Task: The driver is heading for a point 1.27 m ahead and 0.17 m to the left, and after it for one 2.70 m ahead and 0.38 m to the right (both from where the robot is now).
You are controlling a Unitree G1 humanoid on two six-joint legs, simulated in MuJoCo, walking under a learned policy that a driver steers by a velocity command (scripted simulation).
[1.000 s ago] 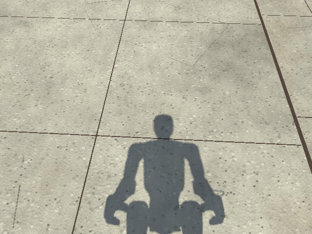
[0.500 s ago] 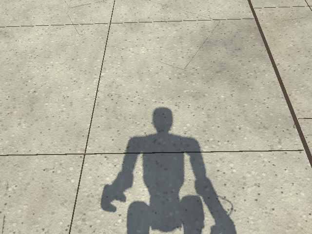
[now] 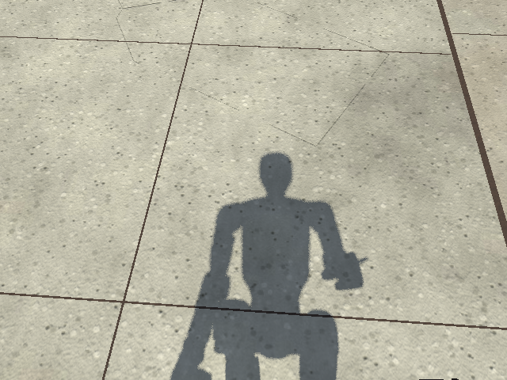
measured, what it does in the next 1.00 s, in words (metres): walks ahead: right foot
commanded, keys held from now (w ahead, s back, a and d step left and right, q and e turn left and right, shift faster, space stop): w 1.00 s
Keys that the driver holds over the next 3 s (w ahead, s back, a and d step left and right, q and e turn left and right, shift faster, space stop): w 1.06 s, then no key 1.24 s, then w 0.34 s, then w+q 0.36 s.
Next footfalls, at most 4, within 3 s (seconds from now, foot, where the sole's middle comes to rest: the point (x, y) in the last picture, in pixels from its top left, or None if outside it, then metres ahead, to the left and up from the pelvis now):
0.54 right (324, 372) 0.47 -0.12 -0.75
1.10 left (256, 265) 0.76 0.07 -0.75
1.56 right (320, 260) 0.79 -0.12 -0.75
2.66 right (329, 239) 0.86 -0.15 -0.75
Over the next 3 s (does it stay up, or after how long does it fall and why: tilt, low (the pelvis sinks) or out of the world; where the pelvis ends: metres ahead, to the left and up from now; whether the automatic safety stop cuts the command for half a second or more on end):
stays up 0.94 -0.07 0.02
